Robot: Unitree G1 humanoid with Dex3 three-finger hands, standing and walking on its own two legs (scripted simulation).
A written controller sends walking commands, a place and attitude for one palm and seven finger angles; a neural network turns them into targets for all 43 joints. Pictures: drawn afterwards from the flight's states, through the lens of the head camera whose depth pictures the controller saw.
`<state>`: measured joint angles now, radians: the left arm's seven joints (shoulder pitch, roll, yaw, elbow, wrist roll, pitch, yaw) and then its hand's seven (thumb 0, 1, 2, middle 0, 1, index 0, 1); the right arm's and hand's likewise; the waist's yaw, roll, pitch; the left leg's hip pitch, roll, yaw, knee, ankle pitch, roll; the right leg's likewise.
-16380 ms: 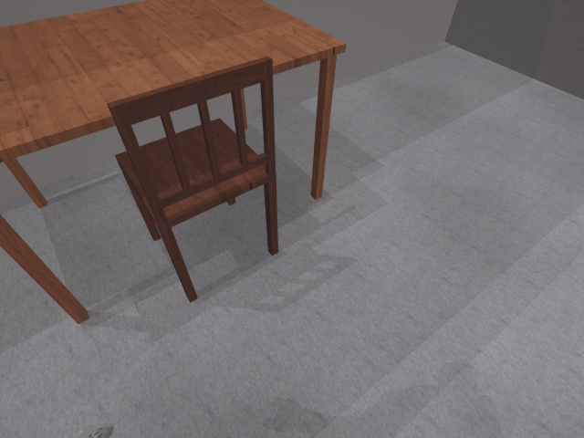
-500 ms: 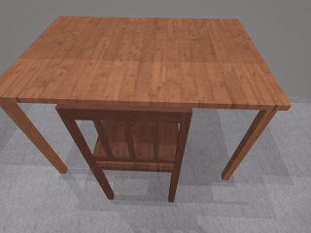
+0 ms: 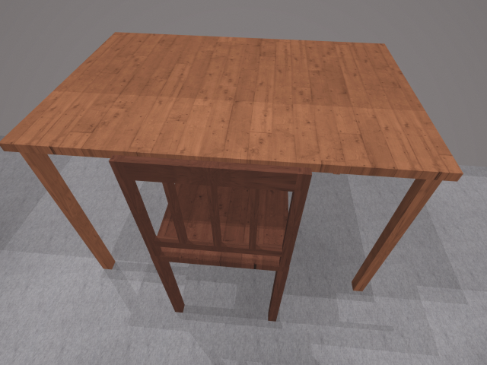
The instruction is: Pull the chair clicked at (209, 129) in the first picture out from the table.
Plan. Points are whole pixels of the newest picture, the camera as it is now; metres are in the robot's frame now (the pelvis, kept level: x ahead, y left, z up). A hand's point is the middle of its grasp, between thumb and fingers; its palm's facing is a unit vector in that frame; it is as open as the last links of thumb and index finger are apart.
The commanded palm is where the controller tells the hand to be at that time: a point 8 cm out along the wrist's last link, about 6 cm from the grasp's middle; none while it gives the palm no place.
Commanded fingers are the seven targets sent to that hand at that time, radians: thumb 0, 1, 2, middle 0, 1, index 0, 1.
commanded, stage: come to a stop and stand still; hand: left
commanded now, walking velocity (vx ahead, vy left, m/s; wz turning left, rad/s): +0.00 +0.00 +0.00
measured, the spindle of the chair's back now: (214, 216) +0.47 +0.10 -0.11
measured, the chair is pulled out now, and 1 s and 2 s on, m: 0.00 0.00 0.00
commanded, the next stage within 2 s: look again from close up in 0.06 s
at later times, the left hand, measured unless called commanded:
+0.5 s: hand out of the picture +0.00 +0.16 -0.18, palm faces +0.02 -0.99 -0.17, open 7.4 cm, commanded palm none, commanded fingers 0.00 0.90 0.90 -0.20 -0.30 -0.20 -0.30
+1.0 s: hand out of the picture -0.02 +0.16 -0.18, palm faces +0.04 -0.99 -0.13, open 7.4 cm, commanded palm none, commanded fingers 0.00 0.90 0.90 -0.20 -0.30 -0.20 -0.30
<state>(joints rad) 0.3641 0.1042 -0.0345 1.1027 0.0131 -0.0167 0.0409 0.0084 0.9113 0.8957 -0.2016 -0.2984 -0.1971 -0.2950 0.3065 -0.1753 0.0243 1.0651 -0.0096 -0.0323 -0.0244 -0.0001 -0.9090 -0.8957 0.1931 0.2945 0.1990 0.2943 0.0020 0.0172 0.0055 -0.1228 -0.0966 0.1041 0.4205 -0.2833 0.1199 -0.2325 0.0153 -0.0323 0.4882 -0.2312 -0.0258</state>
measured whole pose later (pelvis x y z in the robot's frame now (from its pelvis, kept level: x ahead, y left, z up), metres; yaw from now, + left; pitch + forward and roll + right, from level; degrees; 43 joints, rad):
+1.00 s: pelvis +0.01 +0.01 +0.00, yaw +0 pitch -2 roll -1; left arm 0.33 0.10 -0.02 1.12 0.01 -0.01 0.05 0.01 0.91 0.90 -0.20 -0.30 -0.20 -0.29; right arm 0.32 -0.12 0.03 1.15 0.00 -0.04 -0.04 0.00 -0.91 -0.90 0.19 0.29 0.20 0.29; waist 0.00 -0.01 0.03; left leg -0.07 -0.11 0.10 0.36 -0.27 0.14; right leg -0.19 0.00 -0.03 0.46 -0.23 -0.01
